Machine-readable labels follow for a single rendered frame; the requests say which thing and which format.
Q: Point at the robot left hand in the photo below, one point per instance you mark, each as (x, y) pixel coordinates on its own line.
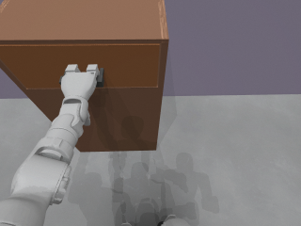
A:
(82, 84)

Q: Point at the handle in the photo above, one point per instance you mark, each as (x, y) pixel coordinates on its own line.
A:
(99, 78)

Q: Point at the cabinet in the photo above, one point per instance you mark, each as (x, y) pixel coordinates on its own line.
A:
(122, 119)

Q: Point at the robot left forearm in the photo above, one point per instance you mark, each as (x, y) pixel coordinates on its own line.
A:
(61, 138)

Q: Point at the left robot upper arm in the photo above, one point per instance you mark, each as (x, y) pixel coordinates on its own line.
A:
(43, 181)

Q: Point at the drawer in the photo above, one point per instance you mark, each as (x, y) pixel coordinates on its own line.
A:
(40, 66)

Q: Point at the robot right shin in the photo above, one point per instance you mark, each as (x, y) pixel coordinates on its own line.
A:
(170, 217)

